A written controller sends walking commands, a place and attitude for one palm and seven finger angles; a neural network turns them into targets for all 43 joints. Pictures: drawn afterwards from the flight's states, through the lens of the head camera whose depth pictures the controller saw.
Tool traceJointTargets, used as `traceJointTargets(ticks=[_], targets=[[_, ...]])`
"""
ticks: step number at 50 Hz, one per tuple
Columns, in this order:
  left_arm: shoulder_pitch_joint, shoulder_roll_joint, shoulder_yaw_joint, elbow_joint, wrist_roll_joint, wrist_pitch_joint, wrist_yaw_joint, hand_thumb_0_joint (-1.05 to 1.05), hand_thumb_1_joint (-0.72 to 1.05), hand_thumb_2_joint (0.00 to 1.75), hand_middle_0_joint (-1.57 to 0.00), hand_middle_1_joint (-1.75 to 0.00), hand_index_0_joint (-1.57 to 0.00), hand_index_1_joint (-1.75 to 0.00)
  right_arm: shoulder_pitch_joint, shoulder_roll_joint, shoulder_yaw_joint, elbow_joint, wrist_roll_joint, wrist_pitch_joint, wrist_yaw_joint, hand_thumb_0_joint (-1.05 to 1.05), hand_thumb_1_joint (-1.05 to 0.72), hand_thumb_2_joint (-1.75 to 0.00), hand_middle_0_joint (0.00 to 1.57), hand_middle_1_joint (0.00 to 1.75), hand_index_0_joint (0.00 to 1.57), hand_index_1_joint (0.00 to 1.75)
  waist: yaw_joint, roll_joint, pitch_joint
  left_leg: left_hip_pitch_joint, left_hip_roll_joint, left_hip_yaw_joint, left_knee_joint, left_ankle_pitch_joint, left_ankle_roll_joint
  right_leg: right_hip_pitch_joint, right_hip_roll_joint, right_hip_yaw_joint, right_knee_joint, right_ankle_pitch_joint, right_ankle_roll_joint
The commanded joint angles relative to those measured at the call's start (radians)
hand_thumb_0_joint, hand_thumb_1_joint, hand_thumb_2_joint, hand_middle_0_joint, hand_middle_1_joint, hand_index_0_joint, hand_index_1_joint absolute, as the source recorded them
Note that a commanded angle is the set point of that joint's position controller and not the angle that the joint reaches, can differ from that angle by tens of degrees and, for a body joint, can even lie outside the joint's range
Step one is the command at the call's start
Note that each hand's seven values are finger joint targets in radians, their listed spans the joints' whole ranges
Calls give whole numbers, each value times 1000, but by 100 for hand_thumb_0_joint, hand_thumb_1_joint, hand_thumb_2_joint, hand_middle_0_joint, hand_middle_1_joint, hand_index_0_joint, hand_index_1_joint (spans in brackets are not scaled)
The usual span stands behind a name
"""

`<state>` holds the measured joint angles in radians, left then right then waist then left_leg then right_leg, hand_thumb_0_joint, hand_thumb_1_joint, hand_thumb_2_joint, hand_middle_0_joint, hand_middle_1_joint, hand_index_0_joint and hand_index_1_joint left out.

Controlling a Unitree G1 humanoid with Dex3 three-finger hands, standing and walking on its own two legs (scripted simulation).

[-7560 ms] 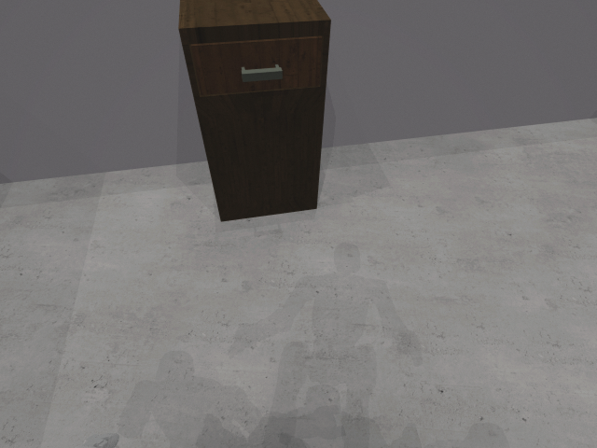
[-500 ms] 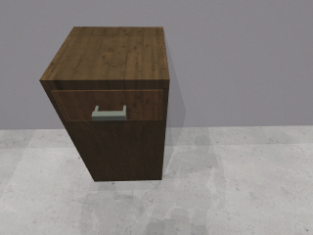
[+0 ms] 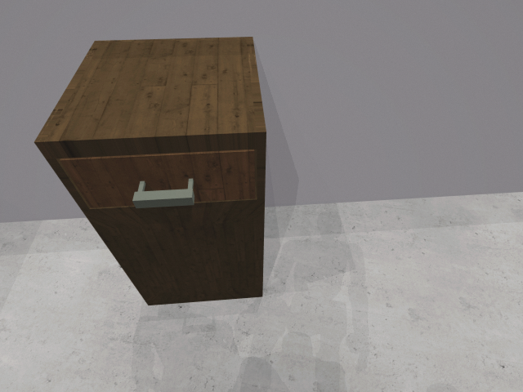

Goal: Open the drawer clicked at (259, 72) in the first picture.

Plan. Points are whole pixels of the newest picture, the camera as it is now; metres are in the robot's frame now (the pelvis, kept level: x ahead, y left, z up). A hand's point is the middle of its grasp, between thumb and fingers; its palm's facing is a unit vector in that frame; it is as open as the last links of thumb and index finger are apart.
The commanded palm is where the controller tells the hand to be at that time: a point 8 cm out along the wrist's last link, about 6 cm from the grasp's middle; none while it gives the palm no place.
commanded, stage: come to a stop and stand still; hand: left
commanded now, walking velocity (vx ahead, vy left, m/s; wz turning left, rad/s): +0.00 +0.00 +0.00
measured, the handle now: (165, 191) +0.52 +0.25 -0.06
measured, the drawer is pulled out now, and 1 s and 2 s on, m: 0.00 0.00 0.00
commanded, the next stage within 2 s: look again from close up in 0.60 s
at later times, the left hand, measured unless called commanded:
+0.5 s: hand out of the picture -0.01 +0.13 -0.17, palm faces +0.06 -0.98 -0.18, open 7.3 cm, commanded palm none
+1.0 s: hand out of the picture -0.03 +0.12 -0.17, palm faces +0.08 -0.98 -0.16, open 7.3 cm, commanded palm none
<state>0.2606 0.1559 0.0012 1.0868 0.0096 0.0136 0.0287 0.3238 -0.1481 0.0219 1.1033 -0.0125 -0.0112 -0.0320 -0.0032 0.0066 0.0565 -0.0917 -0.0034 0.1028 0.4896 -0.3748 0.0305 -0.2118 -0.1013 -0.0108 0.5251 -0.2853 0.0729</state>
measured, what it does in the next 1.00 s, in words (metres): stands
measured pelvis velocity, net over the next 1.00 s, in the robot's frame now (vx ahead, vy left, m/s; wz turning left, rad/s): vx -0.01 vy -0.04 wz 0.03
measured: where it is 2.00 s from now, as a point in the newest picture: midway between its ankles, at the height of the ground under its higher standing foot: outside the picture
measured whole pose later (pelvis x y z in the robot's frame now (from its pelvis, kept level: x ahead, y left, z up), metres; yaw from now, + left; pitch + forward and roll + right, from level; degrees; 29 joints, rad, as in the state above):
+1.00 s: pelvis -0.01 -0.04 +0.01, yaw +2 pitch -2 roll +0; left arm 0.31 0.13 0.00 1.12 0.01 -0.01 0.03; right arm 0.32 -0.11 0.02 1.15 -0.01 -0.01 -0.03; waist 0.01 -0.01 0.04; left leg -0.09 0.06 0.05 0.44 -0.32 -0.04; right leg -0.19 -0.04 -0.07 0.46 -0.24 0.01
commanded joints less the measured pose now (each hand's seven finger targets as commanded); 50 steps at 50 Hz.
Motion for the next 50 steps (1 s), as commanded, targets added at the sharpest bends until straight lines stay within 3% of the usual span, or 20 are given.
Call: traceJointTargets(ticks=[1, 16, 50], targets=[[65, 87, 18, -15, 0, -22, 8, 0, 90, 90, -20, -30, -20, -30, 60, -106, -26, -21, -1, -21, -9, 0, -90, -90, 20, 30, 20, 30, 7, -4, 2, -87, 107, -85, -100, 396, 12, 65, -7, -5, -20, 333, -91], [72, 82, 18, 1, 1, -36, 8, 0, 90, 90, -20, -30, -20, -30, 47, -81, -28, 11, -1, -15, -8, 0, -90, -90, 20, 30, 20, 30, 0, -34, -12, -64, 108, -72, -98, 320, -5, 65, -16, 19, -68, 391, -103], [117, 51, 14, 10, 0, -37, 6, 0, 90, 90, -20, -30, -20, -30, 76, -53, -22, 27, 0, -16, -7, 0, -90, -90, 20, 30, 20, 30, 13, 2, 35, -112, 112, -85, -146, 227, -14, 55, 1, 10, -139, 218, -104]])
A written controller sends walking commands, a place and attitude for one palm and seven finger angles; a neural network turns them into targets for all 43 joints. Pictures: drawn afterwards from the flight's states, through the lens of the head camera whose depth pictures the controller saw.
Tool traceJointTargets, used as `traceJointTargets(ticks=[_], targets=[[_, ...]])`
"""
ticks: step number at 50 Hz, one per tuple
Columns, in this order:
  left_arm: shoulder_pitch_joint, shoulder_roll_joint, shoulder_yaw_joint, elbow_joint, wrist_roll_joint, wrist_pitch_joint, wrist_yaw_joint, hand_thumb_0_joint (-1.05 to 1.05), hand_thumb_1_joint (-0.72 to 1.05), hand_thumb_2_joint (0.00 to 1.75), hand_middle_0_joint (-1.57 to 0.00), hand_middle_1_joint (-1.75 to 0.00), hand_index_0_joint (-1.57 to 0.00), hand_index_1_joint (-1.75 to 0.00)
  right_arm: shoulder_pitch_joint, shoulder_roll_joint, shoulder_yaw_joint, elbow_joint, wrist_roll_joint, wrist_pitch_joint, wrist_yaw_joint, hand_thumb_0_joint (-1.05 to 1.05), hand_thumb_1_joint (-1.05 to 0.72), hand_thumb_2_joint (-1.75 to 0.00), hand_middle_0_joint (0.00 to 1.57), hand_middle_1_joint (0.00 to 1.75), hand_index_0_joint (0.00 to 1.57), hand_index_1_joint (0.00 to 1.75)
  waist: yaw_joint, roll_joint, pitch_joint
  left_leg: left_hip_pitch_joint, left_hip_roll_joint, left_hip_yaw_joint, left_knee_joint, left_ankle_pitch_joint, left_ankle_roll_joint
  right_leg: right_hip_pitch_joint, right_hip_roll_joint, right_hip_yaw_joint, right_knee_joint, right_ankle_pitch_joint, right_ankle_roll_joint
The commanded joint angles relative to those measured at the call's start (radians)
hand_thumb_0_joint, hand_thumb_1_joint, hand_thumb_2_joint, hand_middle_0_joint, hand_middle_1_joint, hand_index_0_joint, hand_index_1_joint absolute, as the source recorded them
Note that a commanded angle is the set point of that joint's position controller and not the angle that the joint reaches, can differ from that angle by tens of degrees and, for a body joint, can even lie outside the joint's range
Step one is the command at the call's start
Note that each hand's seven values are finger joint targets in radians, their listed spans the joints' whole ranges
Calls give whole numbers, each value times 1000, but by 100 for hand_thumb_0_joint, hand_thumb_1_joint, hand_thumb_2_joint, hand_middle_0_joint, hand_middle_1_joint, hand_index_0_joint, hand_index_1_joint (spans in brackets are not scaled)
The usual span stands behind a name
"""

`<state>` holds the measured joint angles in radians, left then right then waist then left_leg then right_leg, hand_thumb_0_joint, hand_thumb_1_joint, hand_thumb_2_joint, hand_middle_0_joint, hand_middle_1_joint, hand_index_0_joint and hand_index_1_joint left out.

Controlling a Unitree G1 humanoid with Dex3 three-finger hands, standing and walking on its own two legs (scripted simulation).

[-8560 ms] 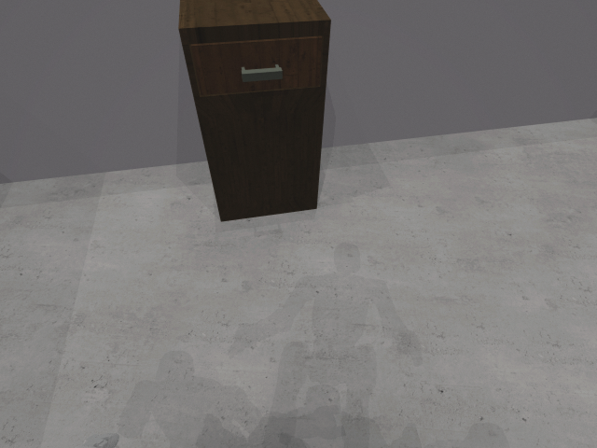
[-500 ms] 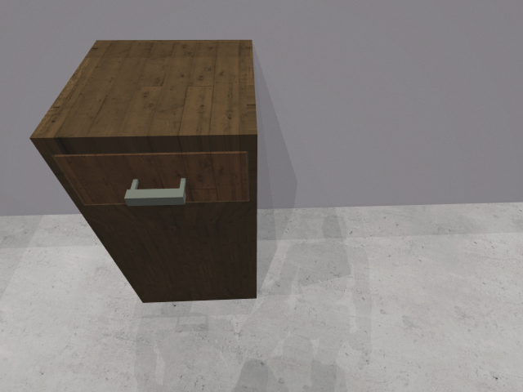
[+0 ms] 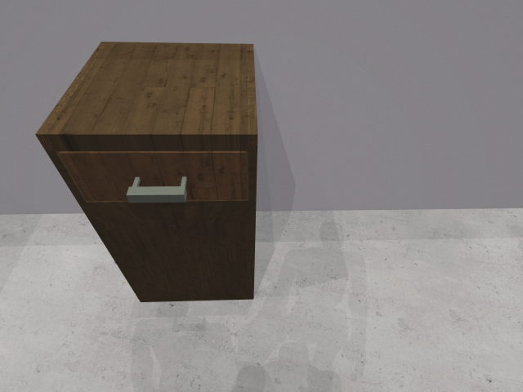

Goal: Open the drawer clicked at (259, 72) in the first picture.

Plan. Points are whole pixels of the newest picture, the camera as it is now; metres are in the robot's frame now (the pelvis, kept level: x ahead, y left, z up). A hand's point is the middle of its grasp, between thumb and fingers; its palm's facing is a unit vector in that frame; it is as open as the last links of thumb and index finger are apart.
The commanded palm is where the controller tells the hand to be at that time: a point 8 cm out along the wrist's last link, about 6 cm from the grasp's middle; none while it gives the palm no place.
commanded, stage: look again from close up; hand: left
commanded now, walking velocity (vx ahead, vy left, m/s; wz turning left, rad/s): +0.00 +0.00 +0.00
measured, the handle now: (159, 187) +0.54 +0.28 -0.07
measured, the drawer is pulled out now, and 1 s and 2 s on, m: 0.00 0.00 0.00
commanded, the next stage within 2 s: raise the hand with hooked fingers in 0.18 s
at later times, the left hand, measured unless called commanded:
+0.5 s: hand (125, 385) +0.14 +0.22 -0.07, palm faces -0.11 -0.59 -0.80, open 7.6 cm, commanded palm +0.11 +0.21 -0.04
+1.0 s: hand (122, 339) +0.19 +0.23 -0.03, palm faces +0.03 -0.09 -1.00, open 10.3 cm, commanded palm +0.17 +0.22 +0.02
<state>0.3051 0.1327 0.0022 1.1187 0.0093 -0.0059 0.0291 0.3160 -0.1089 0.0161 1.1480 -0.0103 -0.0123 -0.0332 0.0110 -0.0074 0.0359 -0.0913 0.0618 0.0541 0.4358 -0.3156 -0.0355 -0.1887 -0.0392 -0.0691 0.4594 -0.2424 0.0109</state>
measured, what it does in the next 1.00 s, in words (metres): stands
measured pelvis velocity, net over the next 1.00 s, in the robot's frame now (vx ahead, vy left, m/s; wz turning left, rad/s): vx -0.03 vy -0.02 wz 0.01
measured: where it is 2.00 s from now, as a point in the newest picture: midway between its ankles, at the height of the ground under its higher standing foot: outside the picture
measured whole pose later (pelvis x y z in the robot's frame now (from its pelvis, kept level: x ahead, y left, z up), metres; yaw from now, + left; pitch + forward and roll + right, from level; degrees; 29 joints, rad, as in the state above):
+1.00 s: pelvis -0.03 -0.02 -0.03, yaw +1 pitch +5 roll +1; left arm 0.22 0.31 -0.10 0.09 1.05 0.12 0.38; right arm 0.08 -0.17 0.02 0.59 -0.06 0.04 0.00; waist 0.09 0.04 -0.06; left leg -0.44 0.06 0.03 0.75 -0.41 -0.05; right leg -0.54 -0.06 -0.06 0.79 -0.34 -0.01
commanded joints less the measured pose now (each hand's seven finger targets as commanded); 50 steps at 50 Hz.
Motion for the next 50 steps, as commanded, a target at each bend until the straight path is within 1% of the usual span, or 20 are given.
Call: traceJointTargets(ticks=[1, 13, 14, 15, 16, 17, 18, 19, 21, 22, 23, 26, 28, 30, 32, 33, 36, 38, 42, 50], targets=[[70, 76, 11, -19, 0, -17, 6, 0, 90, 90, -20, -30, -20, -30, 86, -90, -18, -18, -2, -15, -6, 0, -90, -90, 20, 30, 20, 30, -2, 17, 56, -115, 45, -38, -91, 163, 52, 34, -61, 68, -75, 171, -42], [83, 58, 12, -18, 2, -16, 7, 0, 90, 90, -20, -30, -20, -30, 107, -83, -17, -18, -2, -17, -7, 0, -90, -90, 20, 30, 20, 30, 0, 26, 59, -126, 48, -45, -103, 160, 55, 26, -56, 63, -70, 145, -40], [138, 138, 18, 22, 9, -37, 47, 0, 90, 90, -20, -30, -20, -30, -47, -140, -34, -99, 8, -25, 4, 0, -90, -90, 20, 30, 20, 30, 40, -15, 94, -216, 44, 1, 130, 210, 13, 6, -138, 133, -35, 621, -31], [-641, 355, -88, -1546, 92, -217, 42, 0, 88, 89, -20, -32, -20, -32, -48, -281, -9, -456, 69, -183, -46, 0, -90, -90, 20, 30, 20, 30, -48, 291, -439, 59, -51, 6, -43, 322, 67, 137, -22, 169, 49, 398, -58], [-224, 340, 17, -1232, 120, -109, 138, 0, 85, 88, -20, -33, -20, -33, -142, -214, -44, -385, 62, -270, -90, 0, -90, -90, 20, 30, 20, 30, 30, 375, -397, 57, -32, 2, -26, 472, 60, 70, 11, 87, 103, 196, -74], [23, 156, -75, -1105, 126, 63, 185, 0, 83, 87, -21, -34, -21, -34, -137, -177, -56, -391, 91, -309, -79, 0, -90, -90, 20, 30, 20, 30, 7, 254, -203, -77, -26, -15, -42, 364, 36, -57, 29, 23, 100, 59, -53], [11, 65, -143, -1126, 158, 94, 191, 0, 81, 86, -21, -36, -21, -36, -108, -187, -52, -376, 88, -325, -78, 0, -90, -90, 20, 30, 20, 30, -14, 134, -129, -137, -23, -7, -26, 288, 41, -77, 27, -12, 74, 75, -37], [-29, 85, -174, -1195, 230, 90, 204, 0, 78, 85, -21, -37, -21, -37, -150, -211, -57, -428, 85, -345, -75, 0, -90, -90, 20, 30, 20, 30, -26, 31, -24, -193, -33, -42, -8, 174, 50, -154, 31, 8, 63, 23, -37], [-7, 110, -210, -1217, 434, 69, 247, 0, 74, 83, -21, -40, -21, -40, -134, -257, -55, -478, 29, -349, -64, 0, -90, -90, 20, 30, 20, 30, -46, -102, -58, -256, -60, -58, 53, 76, 63, -251, 39, 13, 79, -85, -40], [-10, 123, -223, -1215, 544, 62, 274, 0, 71, 82, -21, -42, -21, -42, -127, -264, -62, -526, 12, -340, -51, 0, -90, -90, 20, 30, 20, 30, -46, -102, -87, -285, -81, -54, 90, 59, 57, -280, 43, 32, 96, -138, -43], [43, 137, -201, -1165, 672, 63, 312, 0, 69, 81, -22, -43, -22, -43, -135, -260, -74, -566, -16, -314, -37, 0, -90, -90, 20, 30, 20, 30, -32, -118, -138, -296, -96, -49, 123, 50, 48, -301, 49, 32, 105, -195, -50], [322, 109, -176, -1014, 918, 50, 384, 0, 62, 78, -22, -48, -22, -48, -218, -263, -97, -666, -61, -185, 26, 0, -90, -90, 20, 30, 20, 30, 59, -209, -73, -410, -102, -38, 159, 37, 34, -307, 57, 89, 98, -214, -78], [361, 160, -114, -1047, 1016, 18, 407, 0, 57, 76, -22, -51, -22, -51, -274, -252, -92, -722, -55, -87, 72, 0, -90, -90, 20, 30, 20, 30, 117, -221, -134, -461, -106, -13, 179, 72, 29, -240, 45, 123, 147, -93, -89], [309, 217, -43, -1108, 1086, -5, 444, 0, 53, 74, -23, -54, -23, -54, -323, -234, -87, -763, -42, -31, 93, 0, -90, -90, 20, 30, 20, 30, 142, -148, -192, -473, -108, 3, 196, 101, 29, -214, 47, 130, 203, -17, -96], [184, 267, -2, -1186, 1145, 6, 495, 0, 48, 72, -23, -57, -23, -57, -331, -221, -87, -777, -38, 9, 102, 0, -90, -90, 20, 30, 20, 30, 141, -75, -236, -453, -116, 3, 218, 102, 31, -229, 53, 160, 224, -18, -99], [110, 243, -34, -1225, 1169, 27, 519, 0, 46, 71, -23, -58, -23, -58, -338, -219, -88, -793, -40, 22, 105, 0, -90, -90, 20, 30, 20, 30, 124, -22, -256, -430, -117, 2, 230, 88, 34, -268, 56, 165, 229, -39, -99], [-80, 256, -36, -1280, 1192, 65, 570, 0, 39, 68, -24, -63, -24, -63, -319, -211, -98, -786, -46, 28, 93, 0, -90, -90, 20, 30, 20, 30, 71, 37, -347, -331, -109, -9, 286, 112, 45, -337, 57, 174, 239, -15, -92], [-238, 271, -50, -1340, 1175, 77, 573, 0, 34, 66, -24, -66, -24, -66, -320, -207, -98, -771, -56, 24, 74, 0, -90, -90, 20, 30, 20, 30, 26, 22, -354, -301, -109, -22, 313, 79, 55, -372, 50, 177, 224, -58, -76], [-286, 278, -65, -1298, 1105, 84, 507, 0, 25, 62, -25, -72, -25, -72, -333, -199, -76, -741, -59, 5, 39, 0, -90, -90, 20, 30, 20, 30, 2, 18, -321, -298, -111, -17, 296, 72, 62, -313, 47, 123, 193, -26, -57], [-124, 297, -44, -1209, 1040, 92, 323, 0, 6, 54, -26, -84, -26, -84, -328, -203, -52, -716, -42, 0, 20, 0, -90, -90, 20, 30, 20, 30, 63, -57, -254, -338, -98, -7, 172, 125, 56, -110, 36, 84, 137, 89, -44]])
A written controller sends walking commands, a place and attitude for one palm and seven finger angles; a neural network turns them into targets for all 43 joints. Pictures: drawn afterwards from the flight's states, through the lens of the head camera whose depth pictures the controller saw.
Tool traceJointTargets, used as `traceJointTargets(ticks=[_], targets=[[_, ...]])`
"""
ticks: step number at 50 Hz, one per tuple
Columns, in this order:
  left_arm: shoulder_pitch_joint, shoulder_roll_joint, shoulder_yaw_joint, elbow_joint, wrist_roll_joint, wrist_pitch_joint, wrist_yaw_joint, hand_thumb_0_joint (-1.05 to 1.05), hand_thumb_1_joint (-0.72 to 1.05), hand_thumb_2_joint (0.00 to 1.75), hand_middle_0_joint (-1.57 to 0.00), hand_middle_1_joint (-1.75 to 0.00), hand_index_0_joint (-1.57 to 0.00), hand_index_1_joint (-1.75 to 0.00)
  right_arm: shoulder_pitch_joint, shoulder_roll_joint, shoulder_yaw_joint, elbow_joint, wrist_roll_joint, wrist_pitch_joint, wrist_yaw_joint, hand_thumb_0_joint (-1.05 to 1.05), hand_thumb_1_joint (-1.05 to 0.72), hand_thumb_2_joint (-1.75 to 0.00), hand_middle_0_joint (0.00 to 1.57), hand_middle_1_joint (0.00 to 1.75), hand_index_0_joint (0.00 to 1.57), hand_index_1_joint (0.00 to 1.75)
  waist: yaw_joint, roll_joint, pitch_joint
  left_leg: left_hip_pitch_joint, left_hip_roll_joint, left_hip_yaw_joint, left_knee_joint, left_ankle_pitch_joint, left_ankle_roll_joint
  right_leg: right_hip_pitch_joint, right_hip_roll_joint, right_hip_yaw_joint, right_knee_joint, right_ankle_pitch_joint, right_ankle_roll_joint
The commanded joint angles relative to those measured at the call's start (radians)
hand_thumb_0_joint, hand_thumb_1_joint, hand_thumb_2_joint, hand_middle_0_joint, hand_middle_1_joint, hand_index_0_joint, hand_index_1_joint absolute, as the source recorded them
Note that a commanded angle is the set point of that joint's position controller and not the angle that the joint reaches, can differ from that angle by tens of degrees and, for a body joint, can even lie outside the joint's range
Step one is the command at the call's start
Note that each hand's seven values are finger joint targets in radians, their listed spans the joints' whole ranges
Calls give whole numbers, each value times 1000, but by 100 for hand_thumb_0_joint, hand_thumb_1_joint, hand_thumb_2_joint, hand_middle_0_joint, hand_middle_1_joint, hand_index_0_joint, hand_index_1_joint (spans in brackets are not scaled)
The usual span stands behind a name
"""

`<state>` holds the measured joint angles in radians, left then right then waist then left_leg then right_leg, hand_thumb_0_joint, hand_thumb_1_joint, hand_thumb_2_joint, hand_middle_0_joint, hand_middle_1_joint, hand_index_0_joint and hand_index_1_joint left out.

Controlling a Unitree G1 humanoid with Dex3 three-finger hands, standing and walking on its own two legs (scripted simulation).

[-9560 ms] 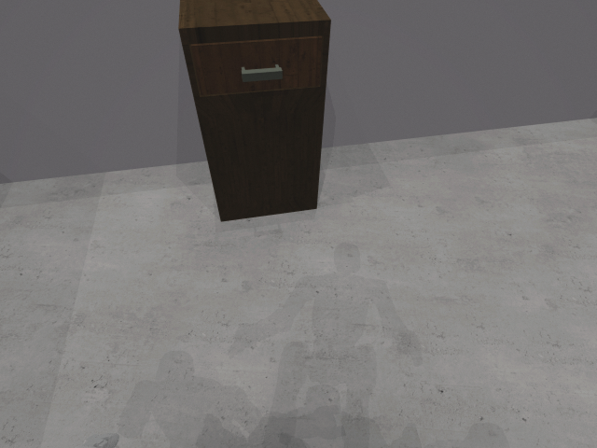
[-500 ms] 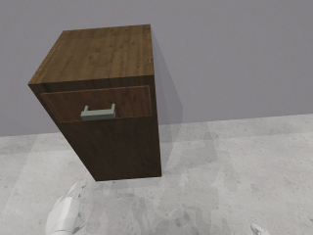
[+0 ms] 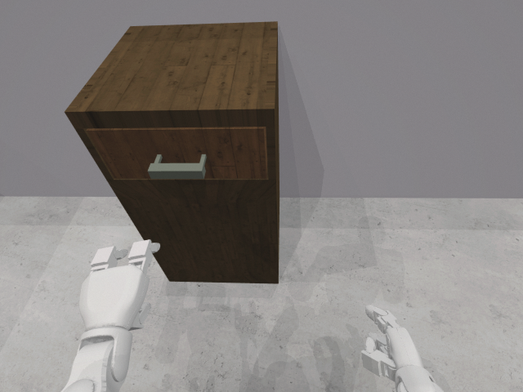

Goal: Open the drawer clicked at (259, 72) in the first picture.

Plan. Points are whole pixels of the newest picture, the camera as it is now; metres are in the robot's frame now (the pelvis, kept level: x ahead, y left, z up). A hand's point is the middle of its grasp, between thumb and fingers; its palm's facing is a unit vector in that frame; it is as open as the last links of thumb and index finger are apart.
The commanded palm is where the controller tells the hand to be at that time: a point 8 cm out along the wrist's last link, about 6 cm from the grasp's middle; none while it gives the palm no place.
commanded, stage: raise the hand with hooked fingers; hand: left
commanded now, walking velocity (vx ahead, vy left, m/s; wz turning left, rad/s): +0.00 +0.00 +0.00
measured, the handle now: (179, 164) +0.58 +0.29 -0.04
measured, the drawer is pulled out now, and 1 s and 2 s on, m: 0.00 0.00 0.00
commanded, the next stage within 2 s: move the hooked fingers above the handle in 1.18 s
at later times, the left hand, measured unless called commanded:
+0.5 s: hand (130, 249) +0.29 +0.25 +0.06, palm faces +0.08 -0.08 -0.99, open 13.1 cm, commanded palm +0.27 +0.25 +0.12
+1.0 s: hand (124, 217) +0.33 +0.26 +0.10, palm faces +0.01 -0.07 -1.00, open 13.8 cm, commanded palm +0.30 +0.26 +0.16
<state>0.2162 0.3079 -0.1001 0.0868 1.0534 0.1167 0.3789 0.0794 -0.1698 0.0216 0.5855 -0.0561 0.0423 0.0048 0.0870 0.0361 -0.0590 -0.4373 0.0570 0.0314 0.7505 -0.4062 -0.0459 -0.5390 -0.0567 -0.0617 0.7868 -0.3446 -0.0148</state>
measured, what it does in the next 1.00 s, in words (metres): stands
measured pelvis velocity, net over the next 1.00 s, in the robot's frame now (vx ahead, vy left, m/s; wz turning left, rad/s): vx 0.02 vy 0.02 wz -0.01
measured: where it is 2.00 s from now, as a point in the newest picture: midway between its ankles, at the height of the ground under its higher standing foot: outside the picture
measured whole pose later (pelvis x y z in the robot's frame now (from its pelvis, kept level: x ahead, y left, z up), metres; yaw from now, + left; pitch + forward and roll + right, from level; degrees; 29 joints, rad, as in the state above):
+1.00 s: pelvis +0.02 +0.02 +0.03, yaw +0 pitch +2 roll +1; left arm -0.11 0.42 -0.07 0.13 0.98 0.06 0.09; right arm 0.14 -0.25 -0.01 0.64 0.00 0.06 -0.02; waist 0.09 0.07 0.00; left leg -0.20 0.03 0.05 0.44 -0.28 -0.02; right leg -0.30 -0.07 -0.05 0.49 -0.22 0.02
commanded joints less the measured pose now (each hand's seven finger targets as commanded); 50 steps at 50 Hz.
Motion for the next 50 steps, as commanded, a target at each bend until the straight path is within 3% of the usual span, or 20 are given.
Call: traceJointTargets(ticks=[1, 5, 7, 13, 18, 21, 23, 26, 28, 32, 36, 39, 44, 50], targets=[[-35, 137, 72, -187, -2, -40, -34, 0, 4, 53, -26, -86, -26, -86, -91, -143, -56, -154, 3, -55, -18, 0, -90, -90, 20, 30, 20, 30, -6, -97, -154, 8, -92, 15, -153, 217, 66, 250, 52, 77, -196, 192, -19], [-85, 184, 135, -232, 13, -77, -14, 0, -6, 49, -27, -92, -27, -92, -72, -143, -67, -147, 1, -58, -17, 0, -90, -90, 20, 30, 20, 30, 6, -66, -183, 32, -91, 13, -174, 242, 65, 277, 51, 74, -197, 200, -25], [-136, 204, 160, -253, 8, -90, 8, 0, -10, 47, -27, -94, -27, -94, -68, -146, -75, -141, 1, -64, -20, 0, -90, -90, 20, 30, 20, 30, -1, -71, -193, 41, -92, 11, -178, 254, 66, 286, 51, 75, -202, 209, -24], [-221, 188, 134, -243, -11, -67, 31, 0, -24, 41, -28, -103, -28, -103, -60, -160, -95, -113, 16, -72, -23, 0, -90, -90, 20, 30, 20, 30, -18, -24, -216, 101, -91, 17, -194, 305, 64, 273, 53, 44, -201, 254, -24], [-279, 193, 105, -226, -25, -27, -29, 0, -36, 36, -29, -111, -29, -111, -73, -170, -92, -109, 31, -71, -28, 0, -90, -90, 20, 30, 20, 30, -10, -42, -201, 130, -87, 13, -239, 326, 64, 307, 55, 29, -223, 259, -23], [-311, 214, 109, -244, -21, -17, -63, 0, -43, 33, -29, -115, -29, -115, -75, -171, -87, -108, 33, -66, -28, 0, -90, -90, 20, 30, 20, 30, 2, -7, -209, 162, -86, 14, -260, 370, 62, 340, 56, 27, -234, 300, -27], [-328, 215, 111, -212, -22, -7, -85, 0, -48, 31, -30, -118, -30, -118, -81, -169, -80, -108, 37, -59, -28, 0, -90, -90, 20, 30, 20, 30, 2, -30, -167, 157, -84, 14, -278, 372, 59, 343, 59, 20, -246, 295, -26], [-394, 242, 121, -215, -23, -2, -111, 0, -50, 30, -30, -120, -30, -120, -80, -167, -75, -105, 40, -52, -31, 0, -90, -90, 20, 30, 20, 30, 5, -31, -186, 183, -86, 21, -295, 381, 61, 378, 59, 23, -267, 315, -24], [-438, 245, 116, -182, -31, 6, -132, 0, -50, 30, -30, -120, -30, -120, -87, -165, -67, -103, 45, -47, -36, 0, -90, -90, 20, 30, 20, 30, -1, -48, -150, 175, -88, 24, -309, 351, 61, 380, 57, 24, -288, 290, -21], [-544, 273, 118, -193, -35, -8, -169, 0, -50, 30, -30, -120, -30, -120, -87, -166, -63, -99, 46, -45, -41, 0, -90, -90, 20, 30, 20, 30, -7, -9, -181, 214, -91, 22, -322, 379, 61, 406, 59, 25, -306, 314, -23], [-605, 275, 104, -160, -47, -25, -204, 0, -50, 30, -30, -120, -30, -120, -77, -165, -59, -87, 49, -43, -45, 0, -90, -90, 20, 30, 20, 30, -12, -25, -180, 229, -92, 21, -335, 395, 62, 418, 59, 19, -321, 333, -21], [-662, 316, 131, -167, -52, -44, -219, 0, -50, 30, -30, -120, -30, -120, -70, -170, -60, -84, 50, -43, -45, 0, -90, -90, 20, 30, 20, 30, -7, 4, -206, 247, -91, 15, -343, 428, 59, 441, 59, 17, -323, 353, -25], [-542, 276, 122, -100, -77, -48, -262, 0, -50, 30, -30, -120, -30, -120, -58, -179, -66, -92, 57, -30, -32, 0, -90, -90, 20, 30, 20, 30, 6, -73, -171, 210, -88, 26, -354, 441, 60, 454, 59, 14, -330, 380, -20], [-578, 320, 165, -198, -61, -98, -221, 0, -50, 30, -30, -120, -30, -120, -50, -181, -74, -100, 51, -36, -27, 0, -90, -90, 20, 30, 20, 30, 14, -5, -235, 232, -89, 16, -348, 462, 59, 460, 57, 19, -317, 381, -26]])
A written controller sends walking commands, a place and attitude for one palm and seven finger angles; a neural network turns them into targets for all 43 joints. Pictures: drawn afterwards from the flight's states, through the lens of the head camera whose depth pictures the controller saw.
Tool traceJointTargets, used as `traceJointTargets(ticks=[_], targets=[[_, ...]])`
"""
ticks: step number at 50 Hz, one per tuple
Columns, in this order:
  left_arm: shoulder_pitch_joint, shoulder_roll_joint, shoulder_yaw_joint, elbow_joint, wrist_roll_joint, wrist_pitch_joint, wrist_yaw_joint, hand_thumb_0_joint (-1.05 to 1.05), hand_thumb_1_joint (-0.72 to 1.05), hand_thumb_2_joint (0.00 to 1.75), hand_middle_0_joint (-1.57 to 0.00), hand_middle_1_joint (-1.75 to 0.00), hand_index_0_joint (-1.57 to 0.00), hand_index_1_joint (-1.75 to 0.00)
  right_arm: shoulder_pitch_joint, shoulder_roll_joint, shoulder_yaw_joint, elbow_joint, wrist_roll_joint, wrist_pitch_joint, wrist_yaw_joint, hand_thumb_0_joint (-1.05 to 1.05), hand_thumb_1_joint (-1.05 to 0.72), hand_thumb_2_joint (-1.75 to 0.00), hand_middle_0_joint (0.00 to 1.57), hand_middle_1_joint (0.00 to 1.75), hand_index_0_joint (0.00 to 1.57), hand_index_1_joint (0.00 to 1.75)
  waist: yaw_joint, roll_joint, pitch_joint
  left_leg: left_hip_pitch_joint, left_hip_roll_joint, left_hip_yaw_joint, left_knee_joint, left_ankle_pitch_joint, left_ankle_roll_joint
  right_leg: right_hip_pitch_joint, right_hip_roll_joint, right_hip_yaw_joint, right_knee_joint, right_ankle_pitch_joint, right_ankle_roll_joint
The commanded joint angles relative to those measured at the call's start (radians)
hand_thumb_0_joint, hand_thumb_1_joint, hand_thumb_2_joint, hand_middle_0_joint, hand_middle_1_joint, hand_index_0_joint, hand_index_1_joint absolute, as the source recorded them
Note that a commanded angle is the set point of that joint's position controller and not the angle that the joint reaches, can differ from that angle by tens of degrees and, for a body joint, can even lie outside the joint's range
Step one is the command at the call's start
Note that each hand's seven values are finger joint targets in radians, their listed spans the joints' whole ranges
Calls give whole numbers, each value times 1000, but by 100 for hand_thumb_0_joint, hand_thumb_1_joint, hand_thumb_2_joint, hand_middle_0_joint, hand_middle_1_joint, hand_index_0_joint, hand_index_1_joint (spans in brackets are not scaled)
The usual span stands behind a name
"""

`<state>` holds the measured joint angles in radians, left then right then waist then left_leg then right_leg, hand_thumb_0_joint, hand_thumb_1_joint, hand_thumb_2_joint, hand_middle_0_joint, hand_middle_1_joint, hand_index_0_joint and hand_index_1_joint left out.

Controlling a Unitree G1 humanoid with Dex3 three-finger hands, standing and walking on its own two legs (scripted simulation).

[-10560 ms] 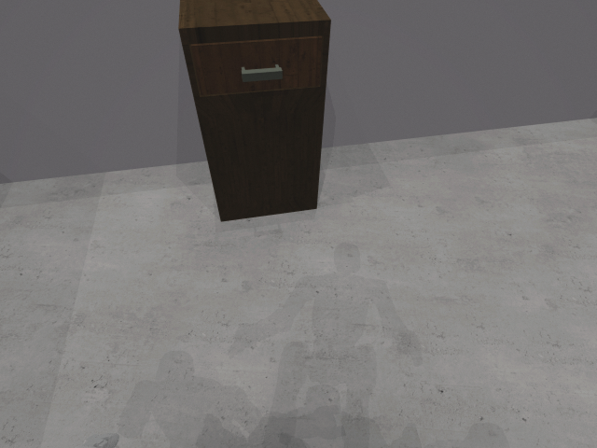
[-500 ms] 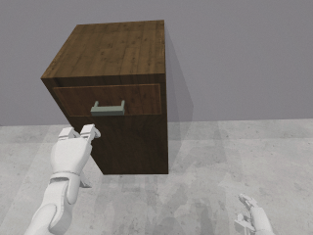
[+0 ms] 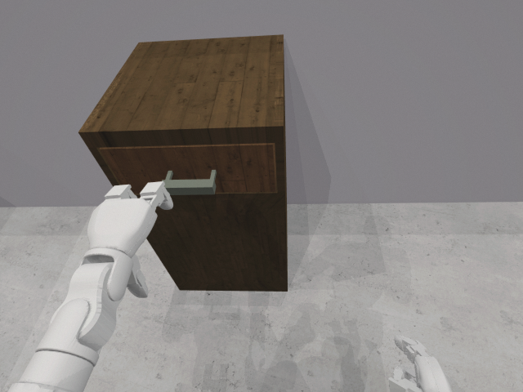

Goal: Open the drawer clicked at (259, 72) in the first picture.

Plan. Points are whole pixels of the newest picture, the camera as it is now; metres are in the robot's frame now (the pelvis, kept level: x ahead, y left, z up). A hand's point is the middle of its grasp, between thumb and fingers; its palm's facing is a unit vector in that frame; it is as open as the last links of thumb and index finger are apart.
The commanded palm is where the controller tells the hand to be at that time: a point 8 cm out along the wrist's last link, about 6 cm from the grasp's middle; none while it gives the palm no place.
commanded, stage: raise the hand with hooked fingers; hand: left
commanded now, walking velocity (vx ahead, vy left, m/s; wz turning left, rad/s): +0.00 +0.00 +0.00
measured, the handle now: (190, 180) +0.56 +0.27 -0.07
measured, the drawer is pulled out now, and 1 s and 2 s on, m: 0.00 0.00 0.00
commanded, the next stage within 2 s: move the hooked fingers above the handle in 0.18 s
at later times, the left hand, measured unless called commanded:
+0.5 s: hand (143, 235) +0.32 +0.25 +0.05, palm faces -0.03 -0.05 -1.00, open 13.8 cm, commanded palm +0.32 +0.25 +0.11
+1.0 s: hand (161, 205) +0.41 +0.26 +0.03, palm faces -0.04 -0.01 -1.00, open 13.8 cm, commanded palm +0.39 +0.25 +0.09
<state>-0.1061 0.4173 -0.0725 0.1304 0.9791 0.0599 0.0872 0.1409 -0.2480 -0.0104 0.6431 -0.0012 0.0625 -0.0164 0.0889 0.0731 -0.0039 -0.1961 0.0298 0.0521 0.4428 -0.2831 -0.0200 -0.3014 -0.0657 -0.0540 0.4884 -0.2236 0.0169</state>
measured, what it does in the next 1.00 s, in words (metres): stands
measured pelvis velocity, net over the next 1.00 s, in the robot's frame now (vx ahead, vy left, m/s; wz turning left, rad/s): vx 0.00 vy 0.00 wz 0.00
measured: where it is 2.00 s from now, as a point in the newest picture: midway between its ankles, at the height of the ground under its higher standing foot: outside the picture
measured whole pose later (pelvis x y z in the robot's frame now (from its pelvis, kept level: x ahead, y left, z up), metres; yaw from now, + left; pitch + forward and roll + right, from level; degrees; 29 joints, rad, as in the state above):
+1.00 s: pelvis +0.00 +0.00 -0.01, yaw +0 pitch +11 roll +1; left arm -0.53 0.47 -0.01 0.74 1.06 -0.08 0.24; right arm 0.28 -0.26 -0.07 0.72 0.00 0.05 -0.03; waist -0.01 0.04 -0.05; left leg -0.44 0.03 0.05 0.59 -0.34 -0.01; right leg -0.53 -0.07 -0.04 0.60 -0.25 0.02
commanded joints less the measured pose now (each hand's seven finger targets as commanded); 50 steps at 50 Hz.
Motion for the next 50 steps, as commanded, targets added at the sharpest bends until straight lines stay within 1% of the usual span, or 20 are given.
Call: traceJointTargets(ticks=[1, 4, 8, 14, 15, 17, 18, 21, 22, 24, 26, 30, 33, 35, 37, 38, 41, 45, 47, 50], targets=[[-254, 212, 143, -237, 15, -44, 83, 0, -50, 30, -30, -120, -30, -120, -108, -100, -45, -154, -4, -58, -7, 0, -90, -90, 20, 30, 20, 30, 10, -39, -288, -7, -62, -2, -38, 338, 33, 217, 65, 11, -19, 260, -57], [-259, 214, 155, -214, 11, -42, 117, 0, -50, 30, -30, -120, -30, -120, -99, -101, -49, -139, 0, -63, -7, 0, -90, -90, 20, 30, 20, 30, 4, -63, -277, -17, -60, -4, -42, 324, 33, 208, 66, 11, -23, 246, -55], [-278, 206, 136, -210, 11, -17, 131, 0, -50, 30, -30, -120, -30, -120, -105, -105, -51, -133, 5, -66, -8, 0, -90, -90, 20, 30, 20, 30, -1, -40, -285, -9, -61, 2, -44, 321, 34, 210, 64, 11, -26, 243, -55], [-250, 185, 106, -190, -2, 6, 97, 0, -50, 30, -30, -120, -30, -120, -117, -108, -47, -136, 7, -60, -13, 0, -90, -90, 20, 30, 20, 30, -2, -78, -266, -15, -63, 7, -48, 305, 38, 213, 65, 11, -35, 242, -49], [-264, 209, 124, -152, 4, 7, 94, 0, -50, 30, -30, -120, -30, -120, -112, -111, -45, -127, 6, -59, -17, 0, -90, -90, 20, 30, 20, 30, -8, -96, -254, -30, -65, 8, -48, 293, 38, 207, 66, 11, -35, 235, -48], [-322, 210, 119, -89, 8, 5, 87, 0, -50, 30, -30, -120, -30, -120, -105, -113, -42, -119, 10, -57, -24, 0, -90, -90, 20, 30, 20, 30, -26, -113, -202, -49, -63, 9, -48, 248, 39, 171, 67, 10, -49, 191, -46], [-347, 216, 119, -56, 11, 0, 85, 0, -50, 30, -30, -120, -30, -120, -98, -112, -39, -115, 11, -57, -28, 0, -90, -90, 20, 30, 20, 30, -23, -118, -205, -59, -66, 11, -46, 234, 41, 169, 65, 13, -46, 177, -45], [-477, 231, 111, -14, 24, -34, 89, 0, -50, 30, -30, -120, -30, -120, -72, -112, -43, -104, 8, -65, -40, 0, -90, -90, 20, 30, 20, 30, -38, -90, -255, -49, -71, 12, -30, 224, 42, 158, 61, 18, -38, 176, -44], [-494, 259, 136, -3, 26, -47, 94, 0, -50, 30, -30, -120, -30, -120, -66, -114, -47, -103, 7, -68, -43, 0, -90, -90, 20, 30, 20, 30, -38, -72, -272, -48, -72, 10, -22, 223, 42, 157, 63, 22, -37, 167, -45], [-540, 218, 97, 11, 29, -74, 101, 0, -50, 30, -30, -120, -30, -120, -47, -108, -52, -100, 5, -73, -42, 0, -90, -90, 20, 30, 20, 30, -48, -32, -297, -36, -72, 6, -7, 259, 39, 138, 63, 14, -16, 202, -49], [-532, 227, 114, 38, 29, -92, 112, 0, -50, 30, -30, -120, -30, -120, -23, -110, -62, -96, 1, -76, -40, 0, -90, -90, 20, 30, 20, 30, -42, -38, -340, -32, -69, 5, 12, 317, 39, 149, 65, 14, 6, 264, -51], [-561, 220, 110, 170, 35, -88, 124, 0, -50, 30, -30, -120, -30, -120, 4, -119, -65, -84, 7, -69, -35, 0, -90, -90, 20, 30, 20, 30, -53, -87, -290, -95, -67, 2, 17, 281, 38, 110, 67, 5, 14, 235, -50], [-618, 254, 129, 215, 49, -87, 135, 0, -50, 30, -30, -120, -30, -120, 23, -127, -70, -85, 8, -63, -34, 0, -90, -90, 20, 30, 20, 30, -53, -76, -325, -113, -69, 2, 26, 275, 40, 113, 67, 9, 27, 225, -51], [-667, 253, 121, 237, 54, -96, 141, 0, -50, 30, -30, -120, -30, -120, 44, -129, -77, -77, 7, -62, -34, 0, -90, -90, 20, 30, 20, 30, -67, -62, -350, -109, -67, 5, 41, 294, 43, 102, 67, 11, 37, 250, -52], [-682, 288, 158, 257, 56, -112, 150, 0, -50, 30, -30, -120, -30, -120, 68, -135, -84, -74, 2, -60, -34, 0, -90, -90, 20, 30, 20, 30, -64, -71, -389, -120, -67, -2, 52, 320, 44, 119, 71, 10, 52, 273, -53], [-682, 288, 155, 267, 57, -119, 155, 0, -50, 30, -30, -120, -30, -120, 74, -133, -87, -73, 4, -59, -34, 0, -90, -90, 20, 30, 20, 30, -64, -56, -398, -121, -66, 2, 59, 319, 44, 114, 68, 15, 56, 278, -51], [-696, 287, 162, 344, 56, -129, 169, 0, -50, 30, -30, -120, -30, -120, 100, -137, -93, -58, 7, -55, -32, 0, -90, -90, 20, 30, 20, 30, -78, -83, -373, -155, -65, 5, 70, 306, 47, 86, 72, 14, 64, 283, -49], [-777, 302, 161, 387, 75, -149, 197, 0, -50, 30, -30, -120, -30, -120, 137, -144, -102, -45, 5, -51, -28, 0, -90, -90, 20, 30, 20, 30, -91, -48, -407, -163, -64, 4, 88, 307, 48, 53, 74, 16, 80, 271, -51], [-820, 301, 157, 432, 77, -152, 206, 0, -50, 30, -30, -120, -30, -120, 156, -148, -107, -33, 3, -49, -25, 0, -90, -90, 20, 30, 20, 30, -111, -62, -403, -174, -61, -2, 96, 310, 49, 37, 77, 11, 84, 269, -52], [-840, 294, 151, 440, 85, -162, 223, 0, -50, 30, -30, -120, -30, -120, 183, -148, -115, -25, 0, -45, -17, 0, -90, -90, 20, 30, 20, 30, -107, -27, -466, -153, -58, -2, 114, 370, 46, 31, 80, 12, 106, 311, -54]])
